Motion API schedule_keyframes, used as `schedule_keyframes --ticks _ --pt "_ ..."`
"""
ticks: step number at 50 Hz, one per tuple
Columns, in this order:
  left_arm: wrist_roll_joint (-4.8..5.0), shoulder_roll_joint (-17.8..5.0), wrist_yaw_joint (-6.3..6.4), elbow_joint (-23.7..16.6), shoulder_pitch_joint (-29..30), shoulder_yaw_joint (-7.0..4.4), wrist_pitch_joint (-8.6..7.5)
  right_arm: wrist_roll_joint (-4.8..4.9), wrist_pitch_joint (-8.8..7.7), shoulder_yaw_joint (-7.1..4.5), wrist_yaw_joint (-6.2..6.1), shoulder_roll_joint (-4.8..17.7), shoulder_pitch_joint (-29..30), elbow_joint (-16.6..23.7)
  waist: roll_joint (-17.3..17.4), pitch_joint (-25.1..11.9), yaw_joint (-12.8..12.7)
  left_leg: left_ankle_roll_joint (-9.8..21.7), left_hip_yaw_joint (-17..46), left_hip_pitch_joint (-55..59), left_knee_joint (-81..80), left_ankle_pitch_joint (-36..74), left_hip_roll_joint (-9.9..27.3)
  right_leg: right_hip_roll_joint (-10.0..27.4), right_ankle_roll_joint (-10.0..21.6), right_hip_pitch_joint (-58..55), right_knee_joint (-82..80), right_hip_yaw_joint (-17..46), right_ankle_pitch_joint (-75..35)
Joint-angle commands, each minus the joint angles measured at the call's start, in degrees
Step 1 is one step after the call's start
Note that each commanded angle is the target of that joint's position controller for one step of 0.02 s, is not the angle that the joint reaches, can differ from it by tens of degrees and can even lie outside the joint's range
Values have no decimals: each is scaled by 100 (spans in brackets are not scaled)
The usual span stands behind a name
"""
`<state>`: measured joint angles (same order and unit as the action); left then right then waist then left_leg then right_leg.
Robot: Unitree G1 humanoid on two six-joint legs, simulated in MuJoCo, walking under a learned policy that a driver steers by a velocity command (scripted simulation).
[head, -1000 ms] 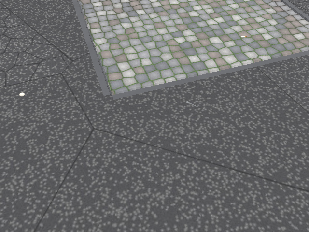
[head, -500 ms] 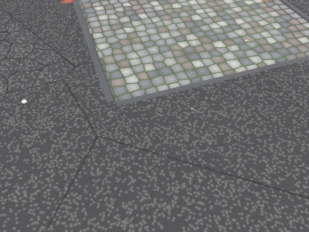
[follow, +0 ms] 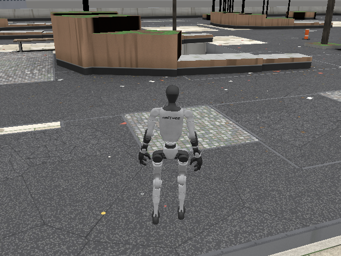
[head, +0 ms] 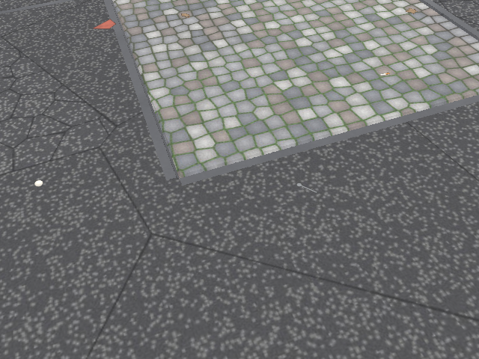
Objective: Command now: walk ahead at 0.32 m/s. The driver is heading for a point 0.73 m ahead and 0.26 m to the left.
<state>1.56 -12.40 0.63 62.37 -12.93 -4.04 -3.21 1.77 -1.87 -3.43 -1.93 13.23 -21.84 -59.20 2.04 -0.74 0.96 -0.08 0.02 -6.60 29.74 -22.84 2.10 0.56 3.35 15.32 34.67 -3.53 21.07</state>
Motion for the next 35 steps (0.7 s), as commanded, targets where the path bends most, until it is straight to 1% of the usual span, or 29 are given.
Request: schedule_keyframes --ticks 1,2,3,4,5,6,7,8,9,10,12,13,14,16,19,20,22,23,24,25,26,27,28,29,30,31,32,34,35 --pt "-56 -802 -3 354 -1707 -255 -118 -64 -147 4 68 331 882 531 -1148 239 -919 326 -84 -2527 1550 178 27 968 335 -2201 -1488 1683 -64" --pt "-77 -1252 -86 382 -2222 -278 -195 -16 -247 28 37 131 915 779 -2171 0 -915 200 -39 -3658 3105 -938 -573 2086 1160 -2631 -2508 4249 718" --pt "-139 -965 -103 293 -1744 -137 -301 118 -324 -15 55 327 965 796 -1422 336 -648 322 543 -4084 4090 -837 -202 2325 1335 -2230 -2574 4515 1210" --pt "-117 -692 -108 107 -1240 -47 -361 162 -385 -19 116 404 1001 796 -993 643 -468 460 621 -4382 4347 -185 76 2102 1148 -2014 -2534 3792 1202" --pt "-113 -599 -140 -10 -897 12 -381 106 -420 -39 136 445 984 739 -729 679 -329 521 496 -4329 4225 394 284 1815 914 -1821 -2583 3085 731" --pt "-114 -559 -159 -84 -705 48 -378 30 -432 -87 133 526 1039 735 -618 709 -234 513 443 -4187 3881 831 437 1615 739 -1661 -2629 2539 11" --pt "-134 -390 -147 -73 -736 103 -350 3 -398 -122 167 557 1026 698 -662 649 -198 476 382 -3934 3630 1093 519 1398 563 -1580 -2645 1941 -686" --pt "-163 -317 -115 -20 -924 131 -323 7 -347 -120 208 470 985 652 -738 566 -216 423 283 -3792 3491 1257 521 1258 486 -1586 -2639 1502 -1249" --pt "-191 -348 -78 38 -1130 135 -310 6 -292 -105 236 360 1024 640 -729 531 -251 356 203 -3810 3423 1381 506 1202 483 -1617 -2638 1215 -1715" --pt "-220 -399 -35 64 -1249 140 -303 4 -248 -93 252 305 1175 696 -665 574 -276 293 196 -3905 3272 1521 491 1177 499 -1608 -2674 1006 -2027" --pt "-274 -544 36 30 -1280 129 -293 13 -208 -42 262 182 1652 911 -553 706 -339 224 288 -4041 2671 1839 387 1195 514 -1478 -2789 692 -2319" --pt "-279 -593 60 -19 -1221 128 -288 12 -204 -15 274 152 1874 1023 -534 745 -354 216 256 -3942 2243 2065 328 1159 483 -1365 -2852 494 -2351" --pt "-271 -650 79 -73 -1170 122 -292 9 -206 13 293 126 2082 1119 -559 769 -374 217 149 -3767 1839 2311 280 1130 455 -1247 -2934 301 -2375" --pt "-233 -717 111 -85 -1272 108 -307 -8 -201 67 357 92 2465 1278 -559 836 -463 262 -72 -3528 1318 2628 232 1193 428 -1235 -3052 21 -2455" --pt "-170 -741 115 -57 -1452 88 -270 -9 -203 108 481 99 2859 1498 -497 973 -499 453 -247 -3431 796 2578 163 1351 380 -1664 -2882 -306 -2934" --pt "-158 -773 111 -74 -1431 75 -244 -9 -213 103 521 122 2908 1552 -523 949 -446 547 -334 -3324 679 2413 96 1404 344 -1851 -2689 -411 -3481" --pt "-150 -954 134 -169 -1297 25 -183 -21 -225 22 589 302 2752 1633 -740 623 -185 776 -646 -2762 645 1886 -223 1485 253 -2224 -1936 -604 -5648" --pt "-156 -1049 165 -238 -1216 -6 -132 -13 -215 -64 611 469 2387 1591 -902 324 56 891 -794 -2278 696 1609 -433 1510 193 -2347 -1276 -677 -6684" --pt "-181 -1153 181 -321 -1089 -36 -79 3 -197 -206 620 732 1611 1421 -1012 -122 469 1038 -839 -1320 565 1565 -632 1472 120 -2195 -246 -724 -7182" --pt "-176 -1178 179 -444 -965 -26 -77 11 -154 -400 558 1082 674 1188 -893 -601 945 1257 -488 212 262 1732 -634 1255 -48 -1340 1126 -758 -6593" --pt "-263 -729 101 -682 -1226 106 -188 -43 -91 -546 432 1612 -46 1096 338 -1357 819 1948 1902 2454 231 1140 739 550 -346 965 3418 -734 -3091" --pt "-173 -262 -34 -844 -1385 279 -463 -75 -117 -472 413 1622 13 1152 967 -2148 474 2735 4955 3251 -1080 233 1859 -435 -392 2347 4938 437 1026" --pt "47 -795 -99 -1058 -569 106 -661 -127 -166 -364 388 1194 78 1127 607 -1632 692 2310 4447 2900 -1426 201 1572 -71 -186 2950 5191 1113 720" --pt "127 -934 -84 -1262 -185 78 -730 -100 -234 -298 385 959 512 1188 289 -861 493 2041 3493 1961 -1490 677 1372 203 -67 3070 4807 985 164" --pt "34 -927 -13 -1249 -99 42 -729 -98 -294 -235 421 795 987 1312 -345 -451 173 1874 2839 948 -1592 1281 1103 433 -70 2730 4305 927 -185" --pt "-52 -951 38 -1248 -215 -25 -650 -134 -326 -189 427 674 1295 1415 -394 -270 -87 1762 2348 209 -1681 1729 888 613 -119 2279 3878 931 -370" --pt "-91 -916 45 -1291 -339 -49 -546 -162 -329 -162 418 629 1403 1473 -287 -200 -254 1734 2139 -270 -1774 1880 740 709 -175 1949 3644 957 -416" --pt "-190 -770 70 -1434 -279 -54 -402 -113 -332 -170 352 732 1299 1472 -141 -49 -349 1766 1813 -876 -1909 2147 606 742 -372 1796 3077 814 -530" --pt "-245 -754 90 -1553 -54 -52 -361 -111 -338 -192 303 832 1177 1472 -92 35 -314 1769 1668 -1083 -1966 2238 533 711 -480 1837 2716 738 -793"
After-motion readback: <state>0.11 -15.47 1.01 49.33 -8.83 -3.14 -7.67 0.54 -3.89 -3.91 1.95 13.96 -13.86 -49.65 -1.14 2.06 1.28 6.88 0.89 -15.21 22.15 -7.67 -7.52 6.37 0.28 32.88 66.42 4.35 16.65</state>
